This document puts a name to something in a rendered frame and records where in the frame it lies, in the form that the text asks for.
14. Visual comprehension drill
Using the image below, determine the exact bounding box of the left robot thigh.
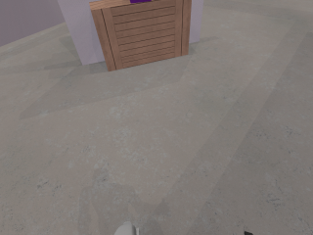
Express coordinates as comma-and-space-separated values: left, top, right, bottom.
113, 224, 140, 235

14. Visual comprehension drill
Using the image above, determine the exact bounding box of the pedestal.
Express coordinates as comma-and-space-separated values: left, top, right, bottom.
89, 0, 192, 71

